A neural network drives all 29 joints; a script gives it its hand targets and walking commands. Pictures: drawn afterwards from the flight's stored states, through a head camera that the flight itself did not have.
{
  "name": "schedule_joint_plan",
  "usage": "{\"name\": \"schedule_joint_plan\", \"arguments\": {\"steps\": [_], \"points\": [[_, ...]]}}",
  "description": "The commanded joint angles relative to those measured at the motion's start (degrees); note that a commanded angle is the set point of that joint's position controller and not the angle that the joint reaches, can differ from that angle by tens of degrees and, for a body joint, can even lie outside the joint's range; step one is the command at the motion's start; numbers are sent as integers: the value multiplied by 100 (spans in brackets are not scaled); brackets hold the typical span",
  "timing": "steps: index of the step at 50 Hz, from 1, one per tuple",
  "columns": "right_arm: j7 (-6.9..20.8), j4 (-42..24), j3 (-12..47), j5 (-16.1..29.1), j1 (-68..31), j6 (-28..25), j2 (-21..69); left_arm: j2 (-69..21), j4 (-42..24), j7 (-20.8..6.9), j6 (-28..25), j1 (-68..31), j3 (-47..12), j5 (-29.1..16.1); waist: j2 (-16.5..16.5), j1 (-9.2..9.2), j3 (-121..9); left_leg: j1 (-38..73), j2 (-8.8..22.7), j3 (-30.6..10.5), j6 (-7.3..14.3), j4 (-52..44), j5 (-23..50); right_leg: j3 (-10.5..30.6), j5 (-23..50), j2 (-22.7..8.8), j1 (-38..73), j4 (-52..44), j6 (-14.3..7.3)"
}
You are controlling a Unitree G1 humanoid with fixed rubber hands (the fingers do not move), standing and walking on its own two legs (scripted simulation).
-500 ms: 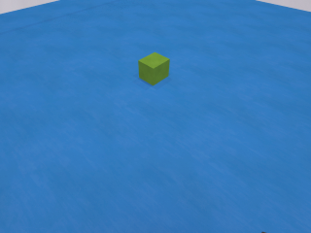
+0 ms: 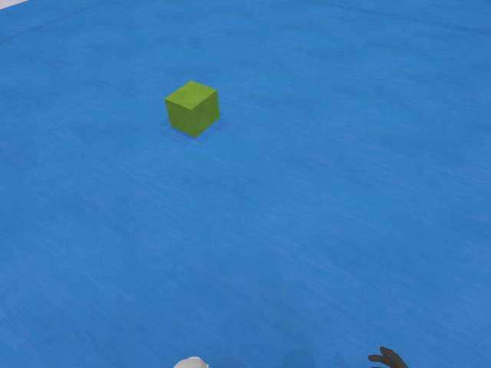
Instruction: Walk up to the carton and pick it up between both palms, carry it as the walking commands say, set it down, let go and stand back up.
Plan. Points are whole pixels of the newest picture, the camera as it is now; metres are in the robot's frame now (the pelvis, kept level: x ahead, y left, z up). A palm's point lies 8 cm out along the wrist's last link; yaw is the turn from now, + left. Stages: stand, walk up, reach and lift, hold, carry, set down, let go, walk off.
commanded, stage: walk up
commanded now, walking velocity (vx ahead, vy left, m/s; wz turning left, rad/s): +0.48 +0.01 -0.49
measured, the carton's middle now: (193, 108) +1.71 +0.46 -0.68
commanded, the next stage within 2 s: none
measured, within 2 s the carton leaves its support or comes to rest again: neither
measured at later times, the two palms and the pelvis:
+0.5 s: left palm (136, 232) +0.43 +0.29 -0.13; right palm (377, 355) +0.19 -0.20 -0.11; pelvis +0.26 +0.06 +0.00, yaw -11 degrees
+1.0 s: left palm (180, 175) +0.60 +0.22 -0.12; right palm (381, 203) +0.54 -0.30 -0.14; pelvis +0.53 -0.03 +0.00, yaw -19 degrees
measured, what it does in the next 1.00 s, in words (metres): walks ahead, turning right: left foot, then right foot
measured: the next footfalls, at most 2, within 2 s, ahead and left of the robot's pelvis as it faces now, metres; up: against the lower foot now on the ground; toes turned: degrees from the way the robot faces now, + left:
left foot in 0.26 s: +0.28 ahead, +0.16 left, +0.00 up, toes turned +1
right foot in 0.74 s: +0.53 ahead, -0.10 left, +0.00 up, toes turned -24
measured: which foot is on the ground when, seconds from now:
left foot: up 0.00-0.24, down 0.26-0.76, up 0.78-1.00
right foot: down 0.00-0.28, up 0.30-0.72, down 0.74-1.00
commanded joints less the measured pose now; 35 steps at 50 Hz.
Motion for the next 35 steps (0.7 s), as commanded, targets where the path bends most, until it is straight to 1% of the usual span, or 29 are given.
{"name": "schedule_joint_plan", "arguments": {"steps": [1, 3, 4, 6, 8, 9, 10, 11, 12, 13, 14, 15, 16, 17, 18, 19, 20, 21, 22, 23, 25, 27, 29, 30, 31, 32, 34, 35], "points": [[41, -497, -109, -7, -517, -5, -404, 1083, -245, 54, -132, 182, 201, -50, -533, 69, 259, -708, 109, -45, -56, -453, 421, 1597, -1051, -1374, 304, -1185, -674], [50, -590, -48, 32, -773, 29, -302, 1134, -232, 64, -124, 219, 173, -52, -582, 102, 386, -510, 17, 96, -50, -1050, 554, 1422, -752, -1386, 222, -1202, -673], [49, -628, -26, 51, -882, 46, -258, 1144, -201, 74, -129, 287, 162, -42, -645, 136, 422, -377, -29, 157, -29, -1289, 573, 1326, -509, -1383, 205, -1179, -652], [46, -728, 1, 80, -1070, 67, -213, 1176, -131, 92, -142, 426, 155, -26, -789, 173, 475, -151, -86, 194, 49, -1672, 519, 1258, -1, -1425, 231, -1109, -612], [21, -784, 0, 88, -1116, 68, -225, 1226, -87, 105, -149, 434, 168, -8, -895, 129, 476, 129, -133, 198, 152, -1995, 351, 1191, 686, -1492, 288, -960, -559], [-4, -781, -7, 98, -1064, 59, -243, 1250, -73, 111, -150, 403, 177, 6, -930, 77, 451, 355, -169, 194, 212, -2156, 303, 1157, 1130, -1531, 278, -857, -529], [-37, -756, -22, 110, -939, 45, -272, 1279, -78, 115, -146, 322, 188, 20, -940, -14, 397, 701, -208, 194, 291, -2363, 252, 1082, 1598, -1546, 206, -688, -480], [-81, -681, -59, 114, -646, 17, -342, 1316, -104, 114, -135, 181, 197, 24, -883, -201, 212, 1310, -305, 239, 396, -2649, 187, 930, 2361, -1483, 47, -239, -406], [-143, -500, -112, 119, -69, -34, -455, 1358, -144, 107, -117, 53, 204, -24, -653, -495, -214, 2281, -392, 320, 499, -3107, 399, 729, 2913, -1285, -201, 669, -278], [-212, -181, -220, 148, 935, -94, -743, 1260, -246, 63, -105, -144, 166, -41, -194, -946, -847, 3787, -27, 104, 621, -3295, 615, 549, 2240, -901, -1005, 2062, -93], [-307, -29, -380, 70, 1960, -132, -1421, 637, -541, 9, -126, -177, -10, 8, 1165, -1293, -1623, 5094, 1765, -1899, 980, -3760, -446, 349, -1394, -242, -2408, 4034, 111], [-286, 49, -393, 64, 2071, -99, -1685, 678, -505, 49, -48, 142, 13, 42, 1141, -1081, -1587, 4535, 2346, -3498, 1364, -4766, -2151, 320, -2143, -112, -3099, 5096, 132], [-266, 6, -295, 53, 1549, -107, -1391, 813, -413, 10, -24, -202, 42, 32, 691, -852, -870, 3933, 2098, -3357, 1423, -4899, -2739, 592, -1637, -434, -3356, 5465, 101], [-266, -25, -178, 53, 1094, -138, -1056, 867, -414, -68, -67, -614, 65, 41, 432, -708, -163, 3310, 1832, -2621, 1424, -4919, -1840, 544, -1144, -642, -3455, 5417, 103], [-269, 50, -51, 78, 853, -190, -729, 829, -317, -137, -80, -643, 58, 27, 254, -529, 149, 2960, 1489, -1814, 1364, -4935, -640, 501, -755, -783, -3270, 5198, 163], [-277, 162, 12, 118, 794, -262, -572, 759, -267, -190, -35, -623, 43, 20, 299, -438, 227, 2796, 1347, -1229, 1279, -4923, 223, 466, -532, -851, -3161, 5112, 215], [-260, 275, 34, 141, 886, -329, -490, 699, -210, -238, 38, -672, 53, 36, 342, -413, 138, 2771, 1227, -771, 1179, -4817, 994, 368, -311, -824, -3052, 5139, 273], [-249, 372, 27, 165, 990, -379, -458, 647, -215, -262, 103, -789, 68, 51, 404, -402, 21, 2812, 1152, -453, 1082, -4654, 1679, 289, -158, -830, -3009, 5075, 326], [-255, 452, 28, 176, 1081, -398, -422, 604, -244, -291, 142, -953, 81, 78, 525, -419, -39, 2871, 1061, -174, 1040, -4549, 2151, 167, -9, -825, -3036, 4952, 380], [-264, 504, 39, 188, 1125, -401, -392, 554, -294, -317, 174, -1202, 79, 92, 638, -467, 8, 2842, 995, 43, 1022, -4521, 2332, 25, 183, -796, -3061, 4723, 404], [-266, 599, 66, 207, 1178, -369, -356, 448, -442, -348, 235, -1818, 37, 69, 811, -595, 229, 2648, 839, 362, 997, -4590, 2139, -267, 583, -719, -2987, 4002, 385], [-266, 688, 93, 223, 1265, -346, -360, 378, -573, -361, 283, -2300, -14, 33, 860, -681, 411, 2484, 725, 624, 931, -4657, 2059, -485, 802, -676, -2671, 3212, 348], [-288, 772, 87, 232, 1376, -322, -410, 409, -672, -351, 314, -2607, -20, 13, 896, -736, 538, 2502, 683, 753, 943, -4733, 2012, -652, 699, -643, -2439, 2600, 315], [-296, 823, 77, 239, 1460, -295, -436, 435, -698, -334, 321, -2662, -11, 14, 910, -753, 566, 2574, 652, 799, 960, -4707, 2117, -749, 546, -608, -2321, 2389, 282], [-307, 867, 69, 244, 1549, -270, -471, 451, -720, -315, 319, -2677, 6, 30, 889, -759, 578, 2706, 672, 816, 977, -4607, 2407, -824, 357, -562, -2258, 2265, 231], [-320, 899, 52, 247, 1613, -252, -524, 469, -743, -294, 313, -2646, 38, 53, 839, -739, 546, 2859, 712, 842, 989, -4440, 2895, -880, 132, -510, -2184, 2171, 163], [-354, 954, -8, 242, 1695, -218, -666, 478, -783, -238, 254, -2401, 116, 79, 736, -623, 324, 3127, 813, 883, 1003, -3773, 4419, -1008, -352, -342, -1863, 2005, 10], [-363, 975, -53, 234, 1701, -203, -753, 496, -748, -198, 197, -2106, 152, 83, 627, -488, 68, 3142, 866, 886, 1005, -3150, 5111, -1112, -523, -203, -1477, 1887, -52]]}}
